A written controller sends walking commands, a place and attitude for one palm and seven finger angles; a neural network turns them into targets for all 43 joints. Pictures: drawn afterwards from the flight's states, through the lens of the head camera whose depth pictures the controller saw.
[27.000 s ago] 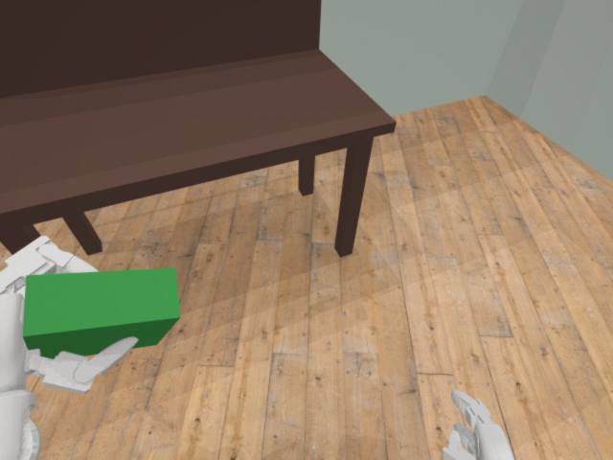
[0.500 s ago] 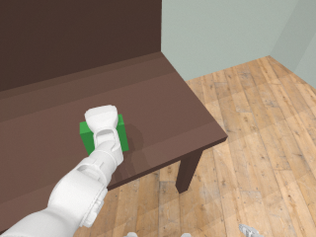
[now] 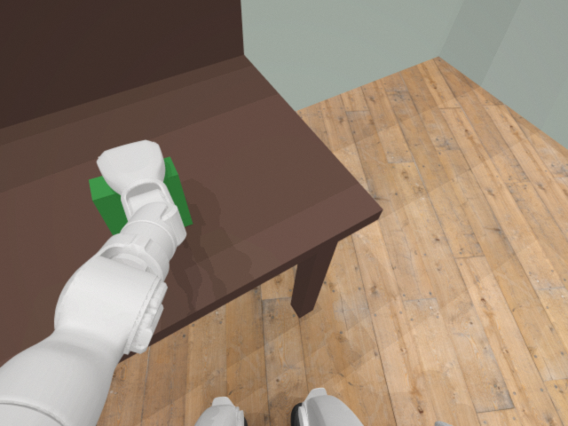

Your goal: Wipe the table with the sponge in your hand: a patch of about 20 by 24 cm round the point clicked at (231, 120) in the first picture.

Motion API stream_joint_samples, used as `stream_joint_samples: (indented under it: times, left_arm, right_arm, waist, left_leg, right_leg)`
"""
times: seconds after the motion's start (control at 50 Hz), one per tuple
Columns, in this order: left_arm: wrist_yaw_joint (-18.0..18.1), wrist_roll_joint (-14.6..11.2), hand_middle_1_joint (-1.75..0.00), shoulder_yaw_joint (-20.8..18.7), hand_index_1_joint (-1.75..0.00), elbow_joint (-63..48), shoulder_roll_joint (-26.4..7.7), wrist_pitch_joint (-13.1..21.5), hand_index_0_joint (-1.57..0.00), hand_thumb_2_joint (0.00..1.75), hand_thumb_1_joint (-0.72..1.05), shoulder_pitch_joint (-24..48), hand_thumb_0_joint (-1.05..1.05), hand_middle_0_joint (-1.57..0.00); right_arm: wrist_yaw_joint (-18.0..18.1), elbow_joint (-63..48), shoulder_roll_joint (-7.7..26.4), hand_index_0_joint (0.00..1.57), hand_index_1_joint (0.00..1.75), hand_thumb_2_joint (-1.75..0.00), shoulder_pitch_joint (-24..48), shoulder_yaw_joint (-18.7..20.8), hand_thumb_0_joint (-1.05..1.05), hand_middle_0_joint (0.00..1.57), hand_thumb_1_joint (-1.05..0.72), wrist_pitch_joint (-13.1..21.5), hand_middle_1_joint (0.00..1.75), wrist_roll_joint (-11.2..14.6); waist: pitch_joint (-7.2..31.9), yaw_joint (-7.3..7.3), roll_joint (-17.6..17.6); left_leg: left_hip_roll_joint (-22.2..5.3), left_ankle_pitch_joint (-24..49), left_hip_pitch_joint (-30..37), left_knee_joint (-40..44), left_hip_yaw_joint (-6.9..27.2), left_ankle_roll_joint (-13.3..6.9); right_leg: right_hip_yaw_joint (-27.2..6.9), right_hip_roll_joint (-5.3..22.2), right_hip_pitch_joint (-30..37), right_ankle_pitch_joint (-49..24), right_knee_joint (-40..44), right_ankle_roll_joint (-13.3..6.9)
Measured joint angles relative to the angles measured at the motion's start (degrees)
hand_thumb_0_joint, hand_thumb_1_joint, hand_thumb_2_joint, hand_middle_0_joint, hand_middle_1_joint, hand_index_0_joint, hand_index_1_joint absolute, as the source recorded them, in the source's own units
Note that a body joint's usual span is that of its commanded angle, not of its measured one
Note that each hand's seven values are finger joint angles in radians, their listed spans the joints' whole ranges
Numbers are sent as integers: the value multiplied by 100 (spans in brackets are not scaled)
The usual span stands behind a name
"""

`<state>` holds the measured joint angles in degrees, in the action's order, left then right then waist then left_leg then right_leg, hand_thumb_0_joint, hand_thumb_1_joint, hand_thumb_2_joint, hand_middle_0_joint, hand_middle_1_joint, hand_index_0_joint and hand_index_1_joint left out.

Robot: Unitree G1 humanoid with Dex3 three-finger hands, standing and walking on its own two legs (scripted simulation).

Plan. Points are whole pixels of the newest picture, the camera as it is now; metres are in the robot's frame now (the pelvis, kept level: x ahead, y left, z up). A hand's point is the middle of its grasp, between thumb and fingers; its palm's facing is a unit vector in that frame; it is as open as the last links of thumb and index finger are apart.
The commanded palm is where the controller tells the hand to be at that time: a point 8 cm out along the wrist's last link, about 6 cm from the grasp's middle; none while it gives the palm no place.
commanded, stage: wipe forward along the third lane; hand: left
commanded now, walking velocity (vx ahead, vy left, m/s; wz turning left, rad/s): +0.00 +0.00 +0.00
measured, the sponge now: (148, 211) +0.46 +0.19 -0.02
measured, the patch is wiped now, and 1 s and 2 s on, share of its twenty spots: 0.90 1.00 1.00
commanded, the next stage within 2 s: wipe back along the third lane in 0.58 s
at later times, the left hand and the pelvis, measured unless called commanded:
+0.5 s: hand (136, 167) +0.53 +0.20 +0.02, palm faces -0.10 +0.02 -1.00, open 9.5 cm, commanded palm +0.52 +0.20 +0.05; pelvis +0.02 +0.01 -0.01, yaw +0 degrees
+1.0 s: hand (132, 160) +0.54 +0.22 +0.02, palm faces -0.06 +0.02 -1.00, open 9.5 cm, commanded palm +0.50 +0.18 +0.04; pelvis +0.04 +0.02 +0.01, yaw -2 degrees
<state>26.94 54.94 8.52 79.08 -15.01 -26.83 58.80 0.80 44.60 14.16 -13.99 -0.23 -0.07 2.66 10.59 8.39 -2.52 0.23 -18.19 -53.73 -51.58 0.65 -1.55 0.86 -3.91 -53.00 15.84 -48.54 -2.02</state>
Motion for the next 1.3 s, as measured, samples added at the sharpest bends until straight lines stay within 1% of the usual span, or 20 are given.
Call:
stream_joint_samples:
  times: [0.12,0.26,0.36,0.46,0.52,0.58,0.68,0.72,0.76,0.84,0.92,0.98,1.08,1.18,1.3]
  left_arm:
    - [-63,58,-136,-38,-139,102,-58,-28,-87,117,-59,202,0,-85]
    - [-109,111,-136,6,-139,123,-55,-62,-87,117,-59,328,0,-85]
    - [-171,144,-136,-108,-138,183,-76,-45,-88,117,-59,417,0,-86]
    - [-194,281,-135,-150,-138,253,-219,-39,-88,117,-59,583,0,-86]
    - [-208,298,-136,-152,-138,272,-329,-45,-87,117,-59,692,0,-86]
    - [-278,291,-136,-225,-139,318,-451,-67,-87,117,-59,816,0,-85]
    - [-430,402,-137,-318,-139,401,-683,-33,-87,117,-59,981,0,-85]
    - [-481,421,-137,-338,-139,393,-774,5,-87,117,-58,1003,0,-85]
    - [-519,426,-137,-311,-139,341,-806,37,-86,117,-58,970,0,-85]
    - [-435,387,-138,-226,-141,17,-716,93,-85,117,-58,640,0,-84]
    - [-207,211,-141,-145,-143,-324,-548,138,-83,116,-55,239,-1,-81]
    - [-33,123,-142,10,-145,-466,-356,110,-80,114,-52,18,-1,-79]
    - [142,10,-145,270,-148,-602,-23,-52,-76,112,-48,-238,-1,-75]
    - [209,-72,-146,465,-149,-767,269,-138,-75,111,-46,-494,-2,-73]
    - [245,-56,-146,676,-149,-1163,562,-155,-74,110,-45,-996,-1,-73]
  right_arm:
    - [-56,-49,-17,20,30,-90,9,-37,1,20,-91,30,30,-26]
    - [-134,-95,-48,20,30,-90,43,-47,1,20,-91,-18,30,-52]
    - [-152,-118,-59,20,30,-90,76,-74,0,20,-90,-68,30,-69]
    - [-151,-179,-63,20,30,-90,115,-101,0,20,-90,-100,30,-87]
    - [-153,-217,-56,20,30,-90,110,-101,0,20,-90,-119,30,-84]
    - [-139,-235,-41,20,30,-90,87,-128,0,20,-90,-145,30,-74]
    - [-140,-267,-5,20,30,-90,-49,-147,0,20,-91,-182,30,-83]
    - [-144,-273,2,20,30,-90,-126,-144,0,20,-91,-201,30,-83]
    - [-159,-274,1,20,30,-90,-226,-120,0,20,-91,-220,30,-82]
    - [-216,-218,-23,20,30,-90,-422,-56,0,20,-91,-291,30,-87]
    - [-288,-116,-72,20,30,-90,-514,-16,0,20,-91,-359,30,-72]
    - [-355,-39,-116,20,30,-90,-487,7,0,20,-91,-402,30,-57]
    - [-443,11,-169,20,30,-90,-277,57,1,20,-91,-461,30,-38]
    - [-489,-19,-192,20,30,-90,35,115,0,20,-91,-531,30,-37]
    - [-523,-112,-202,20,30,-90,391,167,0,20,-91,-727,30,-33]
  waist:
    - [25,21,-27]
    - [63,-3,-36]
    - [102,1,-35]
    - [103,94,-32]
    - [77,157,-34]
    - [32,216,-28]
    - [3,315,-55]
    - [-4,342,-61]
    - [-6,339,-65]
    - [16,240,-64]
    - [47,115,-47]
    - [63,22,-23]
    - [87,-121,16]
    - [118,-295,57]
    - [183,-519,111]
  left_leg:
    - [-2,-70,-146,-97,18,-2]
    - [-6,-160,-255,-178,36,-16]
    - [-12,-219,-310,-236,60,-30]
    - [-21,-273,-414,-334,81,-39]
    - [-25,-287,-485,-372,85,-46]
    - [-37,-290,-526,-378,72,-58]
    - [-64,-313,-604,-402,54,-78]
    - [-78,-331,-623,-411,41,-87]
    - [-87,-342,-615,-397,26,-95]
    - [-99,-354,-485,-294,-22,-115]
    - [-92,-357,-242,-127,-60,-133]
    - [-69,-352,-29,16,-67,-145]
    - [-20,-352,305,240,-67,-166]
    - [26,-374,632,437,-75,-187]
    - [59,-416,1056,658,-70,-198]
  right_leg:
    - [18,-4,-120,61,-54,16]
    - [35,-11,-201,131,-83,34]
    - [58,-19,-230,173,-95,43]
    - [81,-30,-312,209,-151,50]
    - [86,-33,-373,214,-169,57]
    - [73,-45,-410,201,-154,69]
    - [54,-72,-475,187,-129,86]
    - [39,-86,-491,187,-119,94]
    - [23,-94,-482,185,-92,102]
    - [-33,-106,-360,172,26,121]
    - [-82,-98,-125,166,191,140]
    - [-96,-76,92,167,332,151]
    - [-109,-29,431,184,544,170]
    - [-129,15,752,226,714,188]
    - [-138,46,1177,278,926,195]
